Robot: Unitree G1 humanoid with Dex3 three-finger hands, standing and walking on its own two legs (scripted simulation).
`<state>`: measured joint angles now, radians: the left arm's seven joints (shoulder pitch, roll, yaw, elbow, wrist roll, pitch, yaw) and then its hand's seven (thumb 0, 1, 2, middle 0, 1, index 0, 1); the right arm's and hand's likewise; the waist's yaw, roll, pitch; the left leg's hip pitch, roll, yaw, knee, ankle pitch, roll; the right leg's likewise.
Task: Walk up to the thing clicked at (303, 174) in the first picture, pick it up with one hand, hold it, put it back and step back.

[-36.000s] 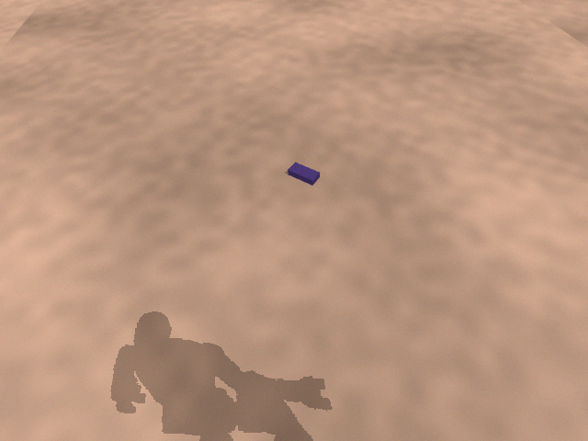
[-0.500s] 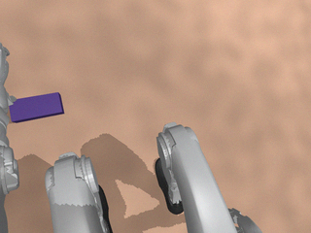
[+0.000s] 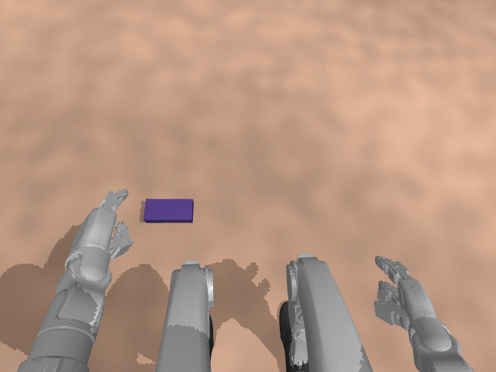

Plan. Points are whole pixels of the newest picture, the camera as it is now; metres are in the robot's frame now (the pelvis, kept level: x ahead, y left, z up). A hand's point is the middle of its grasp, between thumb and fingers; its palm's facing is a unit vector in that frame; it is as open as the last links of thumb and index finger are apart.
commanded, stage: home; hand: left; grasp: from above
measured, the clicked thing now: (169, 210) +0.52 +0.22 -0.50
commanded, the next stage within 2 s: none
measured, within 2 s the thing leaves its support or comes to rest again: neither
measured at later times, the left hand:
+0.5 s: hand (89, 270) +0.25 +0.18 +0.10, palm faces +0.09 -0.97 -0.22, open 7.4 cm
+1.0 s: hand (63, 300) +0.22 +0.18 +0.15, palm faces +0.10 -0.97 -0.20, open 7.4 cm
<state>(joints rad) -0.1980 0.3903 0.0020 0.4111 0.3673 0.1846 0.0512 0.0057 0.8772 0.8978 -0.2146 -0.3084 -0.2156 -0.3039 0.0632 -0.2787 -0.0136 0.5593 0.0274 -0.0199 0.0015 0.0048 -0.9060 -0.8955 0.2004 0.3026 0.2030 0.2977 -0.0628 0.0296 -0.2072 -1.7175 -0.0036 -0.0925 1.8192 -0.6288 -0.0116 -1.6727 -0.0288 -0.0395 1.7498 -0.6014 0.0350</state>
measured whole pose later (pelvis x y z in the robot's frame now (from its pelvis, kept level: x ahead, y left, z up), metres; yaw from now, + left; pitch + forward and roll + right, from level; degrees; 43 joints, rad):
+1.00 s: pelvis +0.07 -0.01 +0.20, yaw +3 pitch +10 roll -3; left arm 0.49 0.22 0.03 -0.12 -0.04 0.46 0.02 0.01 0.91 0.90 -0.20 -0.30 -0.20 -0.30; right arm 0.26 -0.21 0.04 0.52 0.01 -0.25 -0.18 0.01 -0.90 -0.90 0.20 0.30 0.21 0.30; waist -0.03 0.04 -0.15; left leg -0.69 0.02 -0.07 1.01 -0.48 -0.02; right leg -0.65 -0.02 -0.06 0.94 -0.45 0.02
